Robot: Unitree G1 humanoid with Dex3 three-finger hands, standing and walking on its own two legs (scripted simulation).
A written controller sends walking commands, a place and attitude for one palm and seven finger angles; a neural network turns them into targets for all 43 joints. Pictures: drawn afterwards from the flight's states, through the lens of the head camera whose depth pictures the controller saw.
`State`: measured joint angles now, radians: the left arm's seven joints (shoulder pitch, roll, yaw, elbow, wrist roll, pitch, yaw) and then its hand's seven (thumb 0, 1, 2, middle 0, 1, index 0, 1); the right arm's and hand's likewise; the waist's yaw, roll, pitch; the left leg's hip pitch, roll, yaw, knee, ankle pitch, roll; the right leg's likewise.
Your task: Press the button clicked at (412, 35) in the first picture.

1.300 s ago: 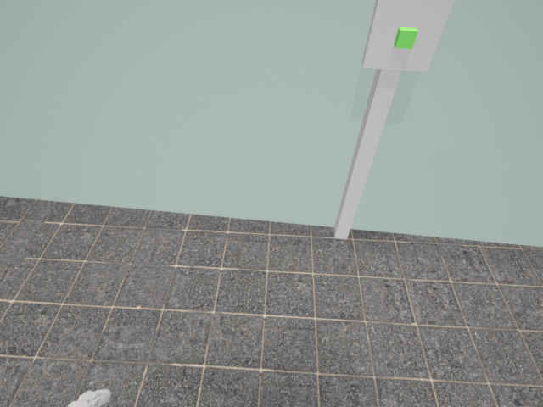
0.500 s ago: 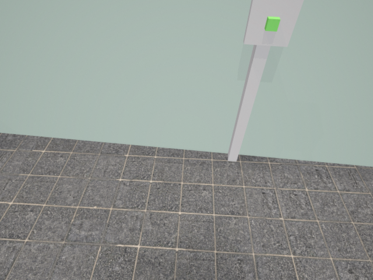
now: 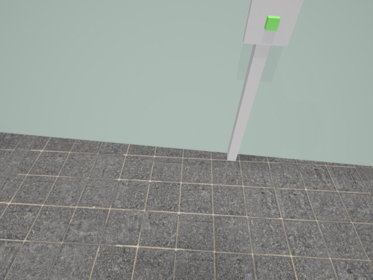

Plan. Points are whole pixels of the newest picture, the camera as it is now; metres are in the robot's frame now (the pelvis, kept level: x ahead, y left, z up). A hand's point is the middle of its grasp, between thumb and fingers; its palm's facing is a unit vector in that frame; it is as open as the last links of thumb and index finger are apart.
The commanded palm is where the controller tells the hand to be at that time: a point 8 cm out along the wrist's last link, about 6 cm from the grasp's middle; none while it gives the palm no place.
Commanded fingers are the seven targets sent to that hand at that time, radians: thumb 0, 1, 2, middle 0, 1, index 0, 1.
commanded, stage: look at it before walking up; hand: left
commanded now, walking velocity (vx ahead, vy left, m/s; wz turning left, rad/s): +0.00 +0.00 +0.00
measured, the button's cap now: (272, 22) +0.97 -0.27 +0.15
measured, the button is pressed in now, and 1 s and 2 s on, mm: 0 0 0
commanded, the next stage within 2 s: walk to a spot facing it in 0.14 s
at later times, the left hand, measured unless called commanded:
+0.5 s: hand out of the picture +0.07 +0.22 -0.17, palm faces -0.10 -0.95 -0.29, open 7.4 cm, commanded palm none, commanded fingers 0.00 0.90 0.90 -0.20 -0.30 -0.20 -0.30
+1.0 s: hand out of the picture +0.08 +0.16 -0.17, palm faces -0.26 -0.93 -0.25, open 7.4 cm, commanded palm none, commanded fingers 0.00 0.90 0.90 -0.20 -0.30 -0.20 -0.30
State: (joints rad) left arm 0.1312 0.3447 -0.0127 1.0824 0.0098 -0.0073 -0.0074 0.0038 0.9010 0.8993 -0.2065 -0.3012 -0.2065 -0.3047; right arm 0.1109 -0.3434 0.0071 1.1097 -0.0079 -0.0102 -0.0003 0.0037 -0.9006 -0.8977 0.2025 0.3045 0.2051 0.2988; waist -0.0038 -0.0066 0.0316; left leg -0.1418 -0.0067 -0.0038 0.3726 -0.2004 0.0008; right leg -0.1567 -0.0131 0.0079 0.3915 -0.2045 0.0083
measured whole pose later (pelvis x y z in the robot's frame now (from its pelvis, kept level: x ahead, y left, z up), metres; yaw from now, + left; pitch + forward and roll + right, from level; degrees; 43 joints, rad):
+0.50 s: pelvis +0.00 -0.01 -0.01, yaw -5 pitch -1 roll +1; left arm 0.19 0.30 0.01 1.01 0.01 0.05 -0.01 0.00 0.90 0.90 -0.20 -0.30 -0.20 -0.30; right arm 0.12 -0.27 -0.01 1.02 -0.01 0.02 -0.02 0.00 -0.90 -0.90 0.20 0.30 0.20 0.30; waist 0.02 -0.03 0.06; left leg -0.20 0.02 0.09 0.49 -0.27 -0.01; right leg -0.28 0.01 0.08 0.57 -0.26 0.00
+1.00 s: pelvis -0.02 -0.02 +0.00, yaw -20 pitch +2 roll +1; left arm 0.28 0.20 0.05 0.93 0.02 0.03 0.00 0.00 0.90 0.90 -0.21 -0.30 -0.21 -0.30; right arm 0.09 -0.25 -0.06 0.94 -0.01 0.05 -0.03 0.00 -0.90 -0.90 0.20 0.30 0.20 0.30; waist 0.04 0.00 0.06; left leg -0.44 0.04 -0.03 0.96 -0.38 -0.08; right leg -0.30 0.09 0.13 0.46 -0.19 -0.06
